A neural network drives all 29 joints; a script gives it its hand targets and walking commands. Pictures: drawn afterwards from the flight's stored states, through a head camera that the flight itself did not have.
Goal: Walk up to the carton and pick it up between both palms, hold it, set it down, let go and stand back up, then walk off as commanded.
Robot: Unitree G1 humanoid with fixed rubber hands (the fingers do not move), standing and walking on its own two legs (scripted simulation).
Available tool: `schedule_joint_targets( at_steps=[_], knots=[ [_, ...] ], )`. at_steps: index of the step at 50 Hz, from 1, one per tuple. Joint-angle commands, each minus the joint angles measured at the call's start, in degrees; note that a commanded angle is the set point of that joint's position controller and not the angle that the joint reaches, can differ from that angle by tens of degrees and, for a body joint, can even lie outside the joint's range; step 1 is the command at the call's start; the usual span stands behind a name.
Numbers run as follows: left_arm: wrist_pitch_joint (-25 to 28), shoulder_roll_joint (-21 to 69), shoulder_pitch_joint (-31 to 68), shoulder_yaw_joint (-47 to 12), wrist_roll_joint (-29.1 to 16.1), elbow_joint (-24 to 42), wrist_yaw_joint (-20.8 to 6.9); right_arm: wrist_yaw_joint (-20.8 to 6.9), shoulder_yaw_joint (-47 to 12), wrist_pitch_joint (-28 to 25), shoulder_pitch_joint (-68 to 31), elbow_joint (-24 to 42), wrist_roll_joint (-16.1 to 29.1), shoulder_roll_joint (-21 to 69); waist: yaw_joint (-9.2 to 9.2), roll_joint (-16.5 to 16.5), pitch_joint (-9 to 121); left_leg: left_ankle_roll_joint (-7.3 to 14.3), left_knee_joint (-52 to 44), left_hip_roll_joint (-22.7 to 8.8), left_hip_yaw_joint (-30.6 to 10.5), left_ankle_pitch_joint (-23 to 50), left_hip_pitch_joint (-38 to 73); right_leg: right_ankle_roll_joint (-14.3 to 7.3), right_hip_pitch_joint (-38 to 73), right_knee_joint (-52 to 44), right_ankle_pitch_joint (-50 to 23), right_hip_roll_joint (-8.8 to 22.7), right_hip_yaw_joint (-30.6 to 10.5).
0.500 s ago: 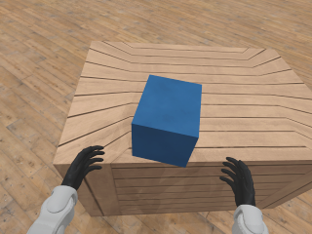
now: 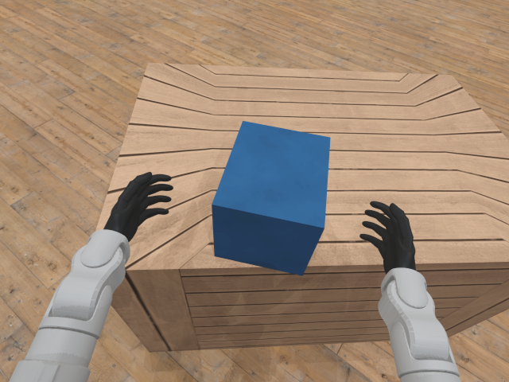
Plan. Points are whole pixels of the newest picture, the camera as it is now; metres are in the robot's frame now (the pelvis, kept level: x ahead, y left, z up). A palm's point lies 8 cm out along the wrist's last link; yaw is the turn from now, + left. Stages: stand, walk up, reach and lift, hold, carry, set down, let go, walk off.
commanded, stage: reach and lift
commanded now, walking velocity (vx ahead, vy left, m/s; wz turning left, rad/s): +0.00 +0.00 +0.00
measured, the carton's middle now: (272, 197) +0.46 -0.03 -0.02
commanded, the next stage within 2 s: none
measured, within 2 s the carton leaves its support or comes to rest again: neither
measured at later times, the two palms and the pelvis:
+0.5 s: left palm (131, 168) +0.39 +0.20 +0.12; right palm (389, 214) +0.35 -0.20 +0.09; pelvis +0.01 +0.00 +0.00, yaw +0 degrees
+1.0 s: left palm (152, 130) +0.46 +0.18 +0.14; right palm (391, 176) +0.41 -0.21 +0.11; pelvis +0.01 +0.00 +0.00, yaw +0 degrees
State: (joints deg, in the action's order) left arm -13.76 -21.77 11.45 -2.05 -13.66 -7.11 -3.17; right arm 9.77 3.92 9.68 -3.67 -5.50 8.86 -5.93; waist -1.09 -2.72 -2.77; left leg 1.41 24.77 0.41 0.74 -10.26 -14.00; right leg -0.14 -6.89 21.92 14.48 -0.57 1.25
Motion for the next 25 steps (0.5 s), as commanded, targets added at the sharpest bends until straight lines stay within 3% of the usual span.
schedule_joint_targets(
  at_steps=[1, 3, 4, 5, 6, 7, 9, 11, 12, 13, 15, 16, 17, 18, 20, 21, 22, 24, 25],
  knots=[
    [0.11, -1.19, 18.65, 4.55, 0.29, 2.32, 0.30, 0.34, 1.45, -2.29, -15.33, 0.69, 3.07, -6.47, -2.63, 7.26, 17.52, -3.29, -4.09, -3.22, -1.38, 14.71, 22.10, 0.16, -6.61, -5.22, -14.90, -0.20, -1.26],
    [-0.99, -1.13, 20.65, 5.14, 1.69, -1.71, -0.64, 0.73, 1.03, -2.34, -16.90, -1.88, 2.85, -6.61, -3.04, 7.60, 17.53, -3.43, -3.78, -2.31, -0.56, 15.72, 22.69, 0.73, -6.65, -5.99, -16.76, 0.00, -1.35],
    [-0.49, -1.18, 21.52, 5.61, 1.66, 1.76, -0.43, 0.87, 1.13, -2.71, -18.37, -0.09, 3.39, -6.71, -3.00, 8.13, 20.74, -3.39, -3.57, -2.41, -1.18, 17.40, 23.52, 0.67, -5.09, -5.33, -17.74, 0.05, -1.18],
    [-0.96, -2.12, 22.37, 6.24, 1.59, 1.07, -0.23, 0.88, 0.19, -3.17, -19.53, 1.06, 4.49, -7.36, -2.13, 7.66, 21.25, -3.65, -3.21, -2.21, -0.74, 20.40, 24.35, 1.05, -5.34, -5.11, -20.36, -0.21, -0.89],
    [-1.27, -1.99, 23.17, 6.46, 2.02, -0.23, -0.51, 1.31, 0.87, -2.64, -19.74, -2.27, 3.67, -7.67, -3.12, 6.86, 20.12, -3.43, -2.85, -2.18, -1.12, 19.57, 24.65, 1.05, -5.69, -5.40, -19.91, -0.41, -0.84],
    [-1.95, -1.58, 22.70, 6.26, 1.64, 0.09, -0.70, 1.79, 1.10, -2.97, -19.74, -1.26, 4.01, -8.11, -3.99, 5.52, 19.96, -3.72, -2.43, -2.22, -1.04, 21.74, 25.29, 1.53, -4.33, -5.20, -22.98, -0.63, -0.66],
    [-2.65, -1.71, 27.55, 7.74, 2.49, -4.03, -0.77, 2.07, 1.43, -3.30, -25.06, -2.89, 3.37, -8.01, -3.36, 6.43, 21.77, -3.24, -2.41, -1.72, -0.89, 20.99, 24.00, 1.89, -4.69, -5.08, -24.41, 0.27, -0.84],
    [-2.26, -2.81, 27.63, 8.03, 3.22, -1.19, -0.48, 2.20, 0.58, -3.67, -24.34, -2.83, 5.12, -7.70, -3.47, 8.28, 21.36, -4.01, -2.42, -1.47, -0.36, 21.34, 24.19, 2.38, -3.51, -4.55, -25.97, 0.16, -0.42],
    [-3.14, -2.00, 29.28, 5.76, 2.12, 1.12, 0.01, 2.50, 2.67, -4.11, -26.48, -1.62, 4.03, -9.19, -4.92, 8.67, 24.08, -4.46, -1.73, -1.95, -1.17, 23.89, 26.10, 2.16, -3.90, -4.46, -26.73, -0.46, 0.28],
    [-2.84, -2.39, 28.51, 8.08, 3.12, -2.28, -0.31, 2.27, 0.42, -3.63, -26.06, -3.35, 4.89, -8.61, -3.56, 7.25, 23.06, -3.62, -1.89, -1.93, -1.17, 23.22, 25.19, 2.11, -3.81, -5.12, -25.25, -0.11, -0.24],
    [-3.65, -1.94, 31.45, 7.78, 3.39, -4.24, -0.49, 2.31, 1.33, -3.00, -27.92, -4.91, 4.01, -9.00, -3.67, 7.51, 21.75, -3.86, -2.13, -2.38, -0.92, 21.19, 25.31, 2.25, -6.49, -5.22, -22.43, -0.46, 0.04],
    [-3.52, -2.90, 34.74, 6.92, 2.63, -5.88, -0.19, 2.40, 2.97, -2.85, -32.05, -6.08, 2.84, -9.26, -5.22, 6.78, 22.30, -3.50, -2.59, -2.12, -0.91, 18.02, 22.56, 2.10, -5.27, -4.93, -21.21, -0.27, 0.06],
    [-3.19, -2.88, 36.07, 7.01, 2.11, -5.41, -0.26, 2.78, 2.31, -2.62, -32.18, -5.06, 3.34, -8.28, -5.19, 5.65, 22.49, -3.23, -3.05, -1.90, -0.47, 16.84, 22.29, 2.68, -5.09, -5.08, -21.49, -0.14, 0.32],
    [-3.42, -2.48, 39.52, 6.12, 1.93, -10.56, -0.37, 2.69, 2.93, -1.99, -35.44, -9.15, 2.75, -8.46, -5.59, 6.44, 19.64, -2.58, -3.57, -2.05, -1.09, 12.91, 20.57, 2.40, -7.33, -5.37, -18.44, 0.29, -0.41],
    [-2.84, -3.29, 43.27, 6.00, 1.90, -14.66, 0.07, 1.97, 3.24, -1.43, -39.28, -12.21, 2.98, -8.99, -5.27, 6.79, 19.51, -2.80, -4.05, -2.83, -1.88, 11.01, 18.49, 1.52, -8.08, -5.26, -13.73, -0.30, 0.35],
    [-3.10, -3.66, 43.02, 5.45, 1.89, -14.08, 0.23, 2.18, 3.72, -1.43, -38.64, -12.17, 2.66, -9.34, -6.30, 6.61, 21.52, -2.74, -3.66, -2.42, -1.42, 12.62, 19.80, 1.78, -7.76, -5.35, -17.03, -0.35, 0.31],
    [-2.24, -2.64, 43.97, 5.11, 2.91, -12.08, 0.69, 2.29, 5.92, -1.75, -39.09, -15.47, 2.01, -10.23, -7.13, 9.77, 22.93, -3.99, -3.13, -3.01, -1.81, 14.51, 22.24, 1.45, -9.59, -5.29, -15.22, -0.66, 0.87],
    [-1.78, -3.56, 47.18, 4.55, 2.22, -13.80, 0.54, 2.32, 5.42, -2.62, -41.46, -14.64, 1.47, -9.63, -7.57, 7.06, 27.20, -3.59, -2.11, -2.61, -1.54, 17.53, 22.45, 1.98, -10.13, -5.39, -18.12, -1.20, 1.12],
    [-1.22, -2.82, 44.30, 5.10, 2.49, -14.97, 0.49, 2.27, 4.17, -2.98, -40.17, -15.05, 2.05, -9.53, -6.76, 6.13, 26.39, -3.58, -1.55, -2.92, -2.03, 20.92, 23.50, 2.22, -8.27, -4.99, -21.35, -1.11, 0.92]
  ],
)
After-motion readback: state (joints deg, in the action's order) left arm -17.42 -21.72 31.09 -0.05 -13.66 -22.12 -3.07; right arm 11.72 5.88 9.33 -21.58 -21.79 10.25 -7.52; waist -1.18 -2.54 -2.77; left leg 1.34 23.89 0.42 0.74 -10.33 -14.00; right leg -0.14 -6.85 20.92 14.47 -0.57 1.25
